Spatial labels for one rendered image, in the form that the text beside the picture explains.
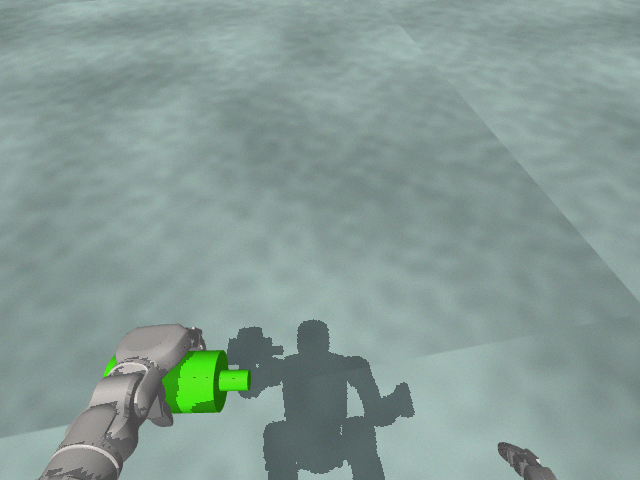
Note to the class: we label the bottle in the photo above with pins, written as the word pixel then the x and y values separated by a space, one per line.
pixel 200 381

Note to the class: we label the left robot arm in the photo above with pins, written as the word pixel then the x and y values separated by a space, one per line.
pixel 105 434

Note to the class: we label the left robot hand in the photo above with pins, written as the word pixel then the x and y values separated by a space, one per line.
pixel 164 346

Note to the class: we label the right robot hand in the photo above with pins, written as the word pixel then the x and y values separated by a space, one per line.
pixel 524 462

